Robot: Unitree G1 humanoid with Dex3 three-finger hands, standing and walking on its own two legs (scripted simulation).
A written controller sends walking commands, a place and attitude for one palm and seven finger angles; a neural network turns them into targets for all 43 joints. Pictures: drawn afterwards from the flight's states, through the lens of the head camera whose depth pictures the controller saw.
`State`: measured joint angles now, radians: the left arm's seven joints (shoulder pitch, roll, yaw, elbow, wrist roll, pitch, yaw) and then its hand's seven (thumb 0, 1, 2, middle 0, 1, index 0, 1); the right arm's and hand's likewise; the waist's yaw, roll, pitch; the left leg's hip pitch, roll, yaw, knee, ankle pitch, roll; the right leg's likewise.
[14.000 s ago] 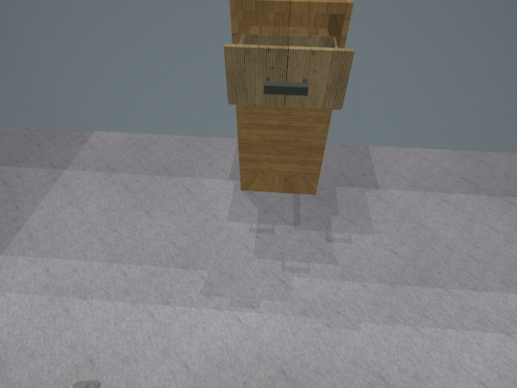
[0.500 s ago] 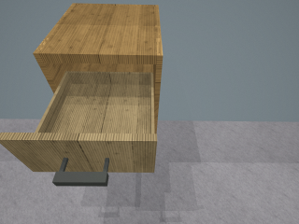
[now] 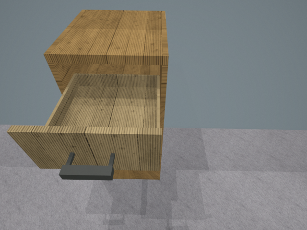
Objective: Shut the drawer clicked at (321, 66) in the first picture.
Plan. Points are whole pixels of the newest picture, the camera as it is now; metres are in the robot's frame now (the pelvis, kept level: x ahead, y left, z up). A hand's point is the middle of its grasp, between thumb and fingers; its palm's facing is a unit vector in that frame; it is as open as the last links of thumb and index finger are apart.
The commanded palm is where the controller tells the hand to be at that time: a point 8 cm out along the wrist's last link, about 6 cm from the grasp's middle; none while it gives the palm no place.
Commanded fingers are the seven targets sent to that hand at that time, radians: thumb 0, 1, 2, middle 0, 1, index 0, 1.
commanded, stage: come to a stop and stand still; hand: left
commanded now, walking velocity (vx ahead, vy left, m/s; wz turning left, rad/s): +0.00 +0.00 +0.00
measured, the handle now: (89, 164) +0.27 +0.18 +0.04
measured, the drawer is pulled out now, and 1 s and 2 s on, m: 0.30 0.30 0.29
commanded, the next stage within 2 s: look again from close up in 0.54 s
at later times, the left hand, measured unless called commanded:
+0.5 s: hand out of the picture +0.02 +0.18 -0.17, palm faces +0.02 -0.98 -0.18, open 7.4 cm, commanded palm none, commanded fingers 0.00 0.90 0.90 -0.20 -0.30 -0.20 -0.30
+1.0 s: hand out of the picture +0.01 +0.17 -0.16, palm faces +0.01 -0.98 -0.19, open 7.4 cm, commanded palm none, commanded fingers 0.00 0.90 0.90 -0.20 -0.30 -0.20 -0.30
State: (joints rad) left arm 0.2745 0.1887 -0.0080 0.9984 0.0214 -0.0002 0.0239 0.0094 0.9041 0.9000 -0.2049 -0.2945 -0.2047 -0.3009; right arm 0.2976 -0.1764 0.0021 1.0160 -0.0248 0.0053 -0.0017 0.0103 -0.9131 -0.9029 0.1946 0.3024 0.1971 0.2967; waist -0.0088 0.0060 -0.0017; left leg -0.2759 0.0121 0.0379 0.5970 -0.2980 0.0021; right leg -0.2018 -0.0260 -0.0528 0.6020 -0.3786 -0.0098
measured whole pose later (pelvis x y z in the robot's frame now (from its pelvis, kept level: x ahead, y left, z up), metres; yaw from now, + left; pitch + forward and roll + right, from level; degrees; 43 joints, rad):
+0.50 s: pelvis +0.03 +0.01 +0.01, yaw -1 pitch -1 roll +1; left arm 0.30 0.16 -0.02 1.11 0.01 -0.01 0.03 0.01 0.91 0.90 -0.20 -0.29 -0.20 -0.30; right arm 0.25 -0.16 0.02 1.12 0.00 -0.02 -0.03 0.01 -0.92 -0.90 0.20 0.30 0.20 0.30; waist 0.01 -0.02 0.03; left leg -0.17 -0.01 0.05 0.45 -0.27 0.01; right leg -0.10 -0.04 -0.04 0.45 -0.34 0.01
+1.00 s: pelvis +0.02 +0.00 +0.01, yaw -1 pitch -1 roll +1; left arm 0.31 0.15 -0.02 1.12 0.01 -0.01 0.03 0.01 0.91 0.90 -0.20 -0.29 -0.20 -0.30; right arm 0.28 -0.15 0.02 1.14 0.00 -0.02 -0.03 0.01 -0.91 -0.90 0.20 0.30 0.20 0.30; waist 0.01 -0.01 0.03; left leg -0.16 0.00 0.06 0.41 -0.23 0.01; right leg -0.09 -0.03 -0.04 0.41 -0.31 0.01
